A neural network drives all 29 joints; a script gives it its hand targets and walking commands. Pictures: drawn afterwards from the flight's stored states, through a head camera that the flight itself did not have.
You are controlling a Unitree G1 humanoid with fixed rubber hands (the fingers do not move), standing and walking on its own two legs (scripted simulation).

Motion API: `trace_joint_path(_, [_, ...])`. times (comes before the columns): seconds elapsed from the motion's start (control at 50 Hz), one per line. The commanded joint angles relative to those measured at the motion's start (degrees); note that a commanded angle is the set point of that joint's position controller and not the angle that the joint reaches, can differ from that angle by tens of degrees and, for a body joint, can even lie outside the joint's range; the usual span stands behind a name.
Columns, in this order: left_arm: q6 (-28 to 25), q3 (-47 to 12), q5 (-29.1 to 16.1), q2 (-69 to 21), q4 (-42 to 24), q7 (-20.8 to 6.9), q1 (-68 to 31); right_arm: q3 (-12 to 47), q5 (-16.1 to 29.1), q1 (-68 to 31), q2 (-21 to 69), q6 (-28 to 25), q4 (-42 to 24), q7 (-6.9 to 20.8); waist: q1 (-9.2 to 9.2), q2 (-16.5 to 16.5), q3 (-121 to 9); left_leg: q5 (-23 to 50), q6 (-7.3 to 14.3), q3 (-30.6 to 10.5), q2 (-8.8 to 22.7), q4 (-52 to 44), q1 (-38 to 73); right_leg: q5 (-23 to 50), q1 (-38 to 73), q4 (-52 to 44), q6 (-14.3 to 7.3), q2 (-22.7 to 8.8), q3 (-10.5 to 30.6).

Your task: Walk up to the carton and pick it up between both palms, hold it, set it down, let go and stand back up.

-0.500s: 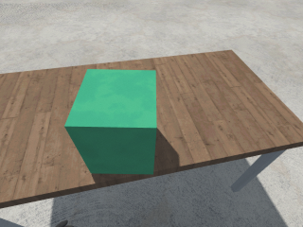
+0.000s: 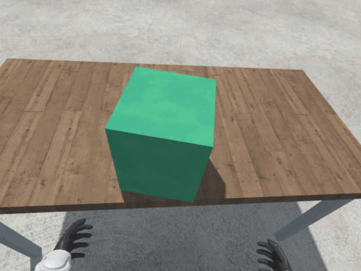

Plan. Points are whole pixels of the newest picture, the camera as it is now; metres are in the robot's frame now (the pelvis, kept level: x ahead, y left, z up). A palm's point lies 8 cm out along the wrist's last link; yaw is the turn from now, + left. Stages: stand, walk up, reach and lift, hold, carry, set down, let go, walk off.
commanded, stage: reach and lift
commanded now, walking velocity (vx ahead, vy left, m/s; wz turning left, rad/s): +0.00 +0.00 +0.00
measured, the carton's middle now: (165, 137) +0.42 +0.03 +0.04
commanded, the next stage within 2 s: none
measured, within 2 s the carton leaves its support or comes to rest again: neither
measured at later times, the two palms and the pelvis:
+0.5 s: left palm (48, 245) +0.18 +0.26 -0.03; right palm out of the picture +0.13 -0.20 -0.03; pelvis +0.01 +0.03 +0.02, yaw -2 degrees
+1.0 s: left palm (31, 234) +0.19 +0.28 +0.01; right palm (251, 240) +0.19 -0.15 +0.01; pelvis +0.04 +0.03 +0.02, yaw +2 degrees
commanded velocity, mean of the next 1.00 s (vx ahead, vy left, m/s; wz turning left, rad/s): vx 0.00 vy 0.00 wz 0.00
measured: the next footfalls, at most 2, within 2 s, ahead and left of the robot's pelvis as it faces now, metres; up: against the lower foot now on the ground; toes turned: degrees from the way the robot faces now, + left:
none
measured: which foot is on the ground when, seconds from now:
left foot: down 0.00-1.00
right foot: down 0.00-1.00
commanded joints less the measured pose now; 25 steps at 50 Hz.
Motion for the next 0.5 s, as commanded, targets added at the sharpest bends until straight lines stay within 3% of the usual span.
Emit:
trace_joint_path(0.0, [-4.3,0.1,-2.6,8.5,-8.2,0.3,-9.2,-2.6,-1.9,-0.1,-3.2,-1.6,-9.9,-1.4,-2.13,9.5,-2.1,0.1,1.1,-1.2,1.9,-14.5,-13.8,7.8,15.8,-7.1,0.4,-1.4,5.3])
trace_joint_path(0.08, [-7.0,0.2,-3.5,8.1,-8.2,-0.2,-6.7,-2.6,-1.6,2.0,-3.5,-1.7,-13.2,-1.7,-1.94,10.6,-3.5,3.4,1.7,-1.3,3.3,-18.8,-15.2,12.1,23.4,-6.2,0.7,0.7,3.0])
trace_joint_path(0.16, [-10.2,0.2,-5.7,8.3,-6.8,-0.1,-3.6,-3.3,-2.2,3.7,-3.2,-2.4,-16.7,-1.6,-1.05,6.4,-3.7,9.4,0.7,-1.4,2.6,-20.4,-8.7,11.5,22.0,-10.0,0.6,1.1,2.1])
trace_joint_path(0.26, [-14.3,-0.4,-7.8,8.1,-3.0,-0.3,-1.5,-3.3,-2.8,4.6,-2.6,-3.1,-19.6,-1.4,0.28,2.1,-1.8,10.4,0.1,-1.6,2.2,-22.7,-4.6,10.6,21.3,-13.8,0.6,0.9,2.3])
trace_joint_path(0.3, [-15.8,-0.6,-8.3,8.0,-2.3,-0.6,-1.1,-2.8,-2.4,5.0,-2.2,-3.3,-20.7,-1.5,0.79,1.7,-1.3,10.7,-0.1,-1.6,2.2,-23.6,-3.8,10.7,21.8,-14.8,0.5,0.8,2.5])
trace_joint_path(0.48, [-22.1,-1.4,-9.3,8.6,-7.2,-0.8,-1.0,-0.7,1.2,7.1,0.0,-4.5,-23.8,-2.2,1.73,7.5,-0.6,13.0,-1.2,-2.3,2.6,-25.1,-2.7,12.2,24.8,-16.3,-1.1,-0.2,4.4])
